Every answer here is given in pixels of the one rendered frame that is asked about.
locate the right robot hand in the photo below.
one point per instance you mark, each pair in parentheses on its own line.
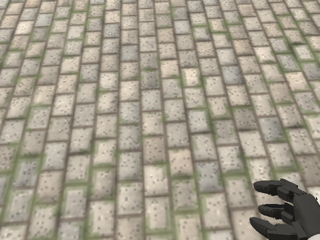
(302,219)

